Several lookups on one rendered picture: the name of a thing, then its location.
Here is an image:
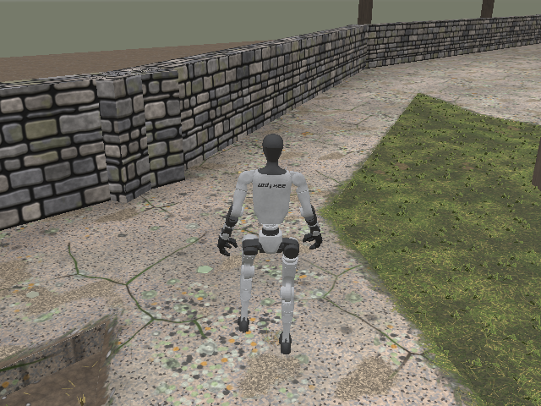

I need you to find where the robot left hand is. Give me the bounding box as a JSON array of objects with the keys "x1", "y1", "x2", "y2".
[{"x1": 217, "y1": 236, "x2": 238, "y2": 256}]

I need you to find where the robot left thigh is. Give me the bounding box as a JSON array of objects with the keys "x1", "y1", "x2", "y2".
[{"x1": 242, "y1": 234, "x2": 260, "y2": 279}]

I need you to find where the humanoid robot torso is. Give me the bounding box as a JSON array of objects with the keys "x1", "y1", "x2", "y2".
[{"x1": 252, "y1": 167, "x2": 292, "y2": 254}]

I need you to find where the robot right upper arm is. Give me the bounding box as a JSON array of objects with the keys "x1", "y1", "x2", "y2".
[{"x1": 290, "y1": 171, "x2": 314, "y2": 217}]

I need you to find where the left robot forearm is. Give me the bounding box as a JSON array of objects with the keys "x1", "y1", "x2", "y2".
[{"x1": 220, "y1": 204, "x2": 238, "y2": 240}]

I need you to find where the robot right hand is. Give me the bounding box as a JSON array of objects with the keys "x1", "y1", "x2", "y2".
[{"x1": 303, "y1": 233, "x2": 323, "y2": 250}]

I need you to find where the robot left upper arm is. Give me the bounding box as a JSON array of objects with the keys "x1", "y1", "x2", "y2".
[{"x1": 230, "y1": 170, "x2": 254, "y2": 217}]

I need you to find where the right robot forearm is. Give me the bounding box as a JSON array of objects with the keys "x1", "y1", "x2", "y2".
[{"x1": 305, "y1": 205, "x2": 320, "y2": 236}]

